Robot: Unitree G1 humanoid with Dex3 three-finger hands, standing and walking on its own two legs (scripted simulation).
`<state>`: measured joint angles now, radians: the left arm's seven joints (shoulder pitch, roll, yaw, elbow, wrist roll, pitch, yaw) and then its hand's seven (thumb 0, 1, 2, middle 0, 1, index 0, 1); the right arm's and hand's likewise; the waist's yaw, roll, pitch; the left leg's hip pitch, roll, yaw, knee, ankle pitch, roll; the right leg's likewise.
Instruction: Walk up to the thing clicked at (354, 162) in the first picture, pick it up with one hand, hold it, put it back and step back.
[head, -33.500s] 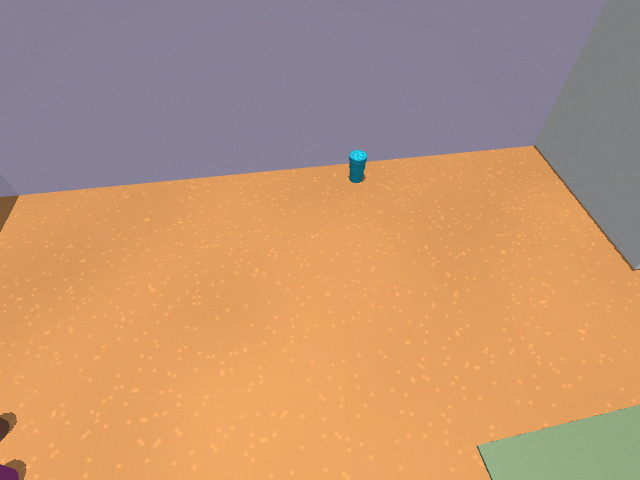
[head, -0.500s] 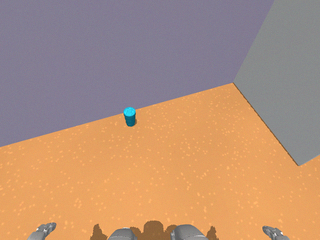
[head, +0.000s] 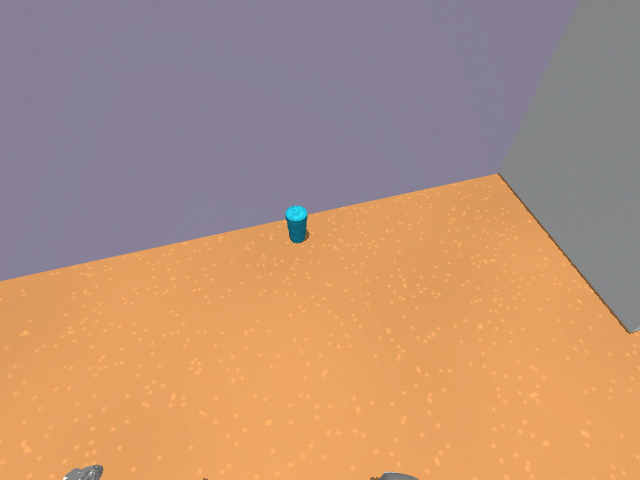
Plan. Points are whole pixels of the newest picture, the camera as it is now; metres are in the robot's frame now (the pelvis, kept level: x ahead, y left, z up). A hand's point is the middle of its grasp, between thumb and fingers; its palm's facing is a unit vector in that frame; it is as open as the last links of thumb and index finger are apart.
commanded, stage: step back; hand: left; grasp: from the side
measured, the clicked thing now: (297, 225) +1.10 +0.16 -0.68
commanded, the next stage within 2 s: stand in 0.84 s
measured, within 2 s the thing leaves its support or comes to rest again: neither
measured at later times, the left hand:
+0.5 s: hand out of the picture +0.06 +0.25 -0.13, palm faces +0.03 -0.92 -0.39, open 7.4 cm
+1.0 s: hand (142, 467) +0.15 +0.26 -0.13, palm faces -0.03 -0.94 -0.33, open 7.4 cm
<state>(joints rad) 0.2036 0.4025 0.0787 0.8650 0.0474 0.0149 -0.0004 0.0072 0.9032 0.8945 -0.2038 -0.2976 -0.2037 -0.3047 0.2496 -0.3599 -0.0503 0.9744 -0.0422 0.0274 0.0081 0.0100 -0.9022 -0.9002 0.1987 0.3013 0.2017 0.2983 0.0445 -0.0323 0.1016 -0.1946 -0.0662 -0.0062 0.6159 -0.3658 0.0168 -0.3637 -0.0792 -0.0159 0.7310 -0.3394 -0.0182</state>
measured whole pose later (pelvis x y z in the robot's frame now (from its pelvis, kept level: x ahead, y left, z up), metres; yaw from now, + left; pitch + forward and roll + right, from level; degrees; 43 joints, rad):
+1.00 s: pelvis +0.05 +0.01 +0.02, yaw -1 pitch -2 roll +0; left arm 0.09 0.35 0.00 1.07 0.01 -0.02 -0.01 0.01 0.91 0.89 -0.20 -0.30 -0.20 -0.30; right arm 0.05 -0.34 0.00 1.07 -0.01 -0.03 0.01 0.01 -0.90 -0.90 0.20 0.30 0.20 0.30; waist 0.01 0.00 0.07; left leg -0.21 0.03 0.03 0.47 -0.22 -0.01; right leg -0.14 -0.03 0.00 0.47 -0.28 0.02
